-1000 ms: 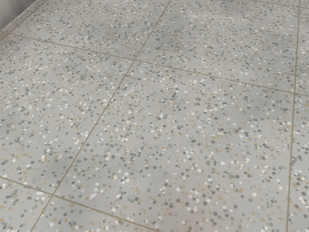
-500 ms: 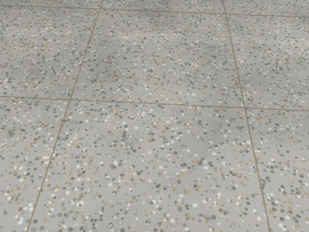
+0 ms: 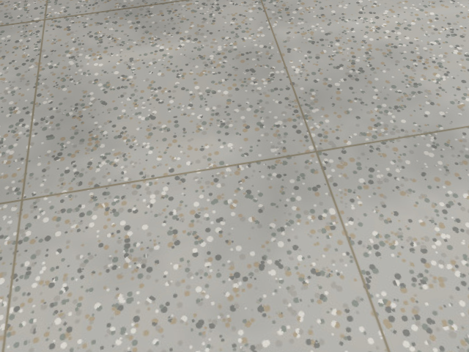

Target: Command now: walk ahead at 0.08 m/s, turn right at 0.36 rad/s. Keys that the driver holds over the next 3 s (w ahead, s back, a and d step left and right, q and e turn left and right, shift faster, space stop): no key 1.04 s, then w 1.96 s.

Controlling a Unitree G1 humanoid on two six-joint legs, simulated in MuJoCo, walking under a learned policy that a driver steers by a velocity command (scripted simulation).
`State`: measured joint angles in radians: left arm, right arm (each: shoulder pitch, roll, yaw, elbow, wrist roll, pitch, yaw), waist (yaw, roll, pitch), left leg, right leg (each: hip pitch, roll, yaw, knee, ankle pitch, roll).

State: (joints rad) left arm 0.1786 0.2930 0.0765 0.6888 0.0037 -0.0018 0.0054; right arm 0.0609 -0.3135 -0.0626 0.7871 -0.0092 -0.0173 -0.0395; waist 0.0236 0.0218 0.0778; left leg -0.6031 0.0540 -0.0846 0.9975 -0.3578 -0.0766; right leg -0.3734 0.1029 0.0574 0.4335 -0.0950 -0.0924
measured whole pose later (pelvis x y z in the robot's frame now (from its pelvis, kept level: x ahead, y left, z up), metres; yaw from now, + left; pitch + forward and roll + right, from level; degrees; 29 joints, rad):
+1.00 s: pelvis +0.08 +0.06 +0.00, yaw -3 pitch -2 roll +0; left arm 0.17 0.24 0.04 0.97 0.00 0.02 0.03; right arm 0.16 -0.25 -0.02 1.01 -0.01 -0.01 -0.02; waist -0.01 0.00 0.04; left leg -0.17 -0.01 -0.01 0.48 -0.27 0.00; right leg -0.19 0.04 0.10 0.49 -0.26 0.00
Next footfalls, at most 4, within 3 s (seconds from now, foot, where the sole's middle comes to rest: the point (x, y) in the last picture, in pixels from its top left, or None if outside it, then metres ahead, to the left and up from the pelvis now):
0.20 left None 0.12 0.17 -0.77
1.74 left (210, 314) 0.51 0.15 -0.77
2.30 right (293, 220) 0.81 -0.11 -0.77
2.84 left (226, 143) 1.14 0.12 -0.77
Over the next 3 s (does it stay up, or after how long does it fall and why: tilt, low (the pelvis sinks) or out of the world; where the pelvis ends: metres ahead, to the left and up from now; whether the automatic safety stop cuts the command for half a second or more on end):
stays up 1.05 0.04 0.00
